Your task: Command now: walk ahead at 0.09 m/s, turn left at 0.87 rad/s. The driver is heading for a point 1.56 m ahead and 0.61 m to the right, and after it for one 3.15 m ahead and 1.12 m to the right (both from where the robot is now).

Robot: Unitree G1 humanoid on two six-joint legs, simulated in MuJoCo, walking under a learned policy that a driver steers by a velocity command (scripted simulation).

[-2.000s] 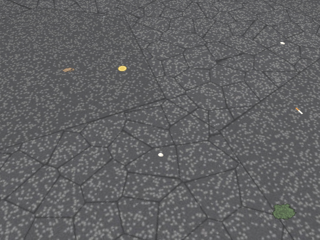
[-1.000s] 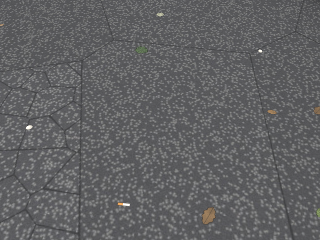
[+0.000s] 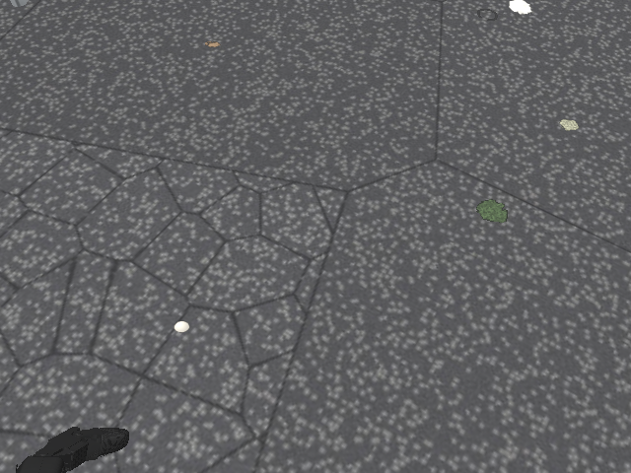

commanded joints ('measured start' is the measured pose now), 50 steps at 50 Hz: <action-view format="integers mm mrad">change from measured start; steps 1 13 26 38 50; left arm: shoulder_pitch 71 119 172 -97 333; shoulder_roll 77 118 150 47 248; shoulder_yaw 21 20 85 -10 71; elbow -18 -8 6 -198 -31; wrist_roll -7 -28 -11 17 10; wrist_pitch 7 -20 23 32 28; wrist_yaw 5 -34 -52 -128 -22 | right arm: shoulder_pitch -51 12 -14 139 10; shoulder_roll -175 -76 -40 -71 -106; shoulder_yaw -53 21 26 30 58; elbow -94 -29 -3 155 7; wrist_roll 7 -46 -29 -60 -72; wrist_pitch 7 -36 -86 -124 -134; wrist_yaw -32 19 -2 9 21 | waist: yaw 50 -22 -55 -13 65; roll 61 90 -83 110 45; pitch -271 -80 -112 77 -111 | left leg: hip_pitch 204 15 557 440 -395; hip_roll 231 190 81 346 226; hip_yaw -282 -247 48 172 30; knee -77 -26 -168 -376 973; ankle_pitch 361 -633 -69 151 -193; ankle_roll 129 64 -77 -12 -106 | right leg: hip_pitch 45 326 74 -339 619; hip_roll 35 -30 22 -92 -172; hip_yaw -4 -19 276 -171 504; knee -124 -491 -616 67 -760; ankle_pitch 94 -87 13 142 -22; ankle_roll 24 -150 -200 -157 -422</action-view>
